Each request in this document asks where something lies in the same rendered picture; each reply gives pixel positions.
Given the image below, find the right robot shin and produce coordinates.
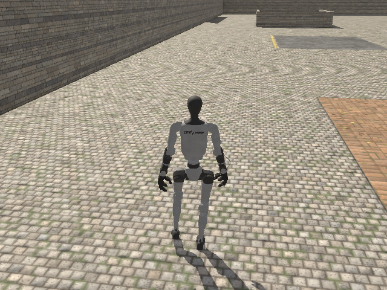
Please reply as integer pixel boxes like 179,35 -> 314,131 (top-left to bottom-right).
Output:
198,203 -> 209,242

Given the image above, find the left robot hand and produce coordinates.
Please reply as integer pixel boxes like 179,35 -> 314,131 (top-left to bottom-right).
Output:
158,175 -> 172,192

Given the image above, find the robot left upper arm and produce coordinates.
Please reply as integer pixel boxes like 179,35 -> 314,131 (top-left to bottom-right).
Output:
166,121 -> 182,156

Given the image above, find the robot right forearm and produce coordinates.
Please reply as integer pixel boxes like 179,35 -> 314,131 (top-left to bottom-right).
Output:
216,147 -> 227,174

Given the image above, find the humanoid robot head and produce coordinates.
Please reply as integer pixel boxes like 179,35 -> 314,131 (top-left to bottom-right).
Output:
184,95 -> 205,125

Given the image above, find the robot right upper arm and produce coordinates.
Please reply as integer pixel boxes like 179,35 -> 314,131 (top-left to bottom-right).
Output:
207,122 -> 222,156

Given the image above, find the robot left forearm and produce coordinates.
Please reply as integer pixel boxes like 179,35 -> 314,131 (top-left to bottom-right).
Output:
159,147 -> 172,176

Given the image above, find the right robot hand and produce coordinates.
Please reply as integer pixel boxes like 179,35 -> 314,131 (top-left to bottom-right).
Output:
214,172 -> 228,187

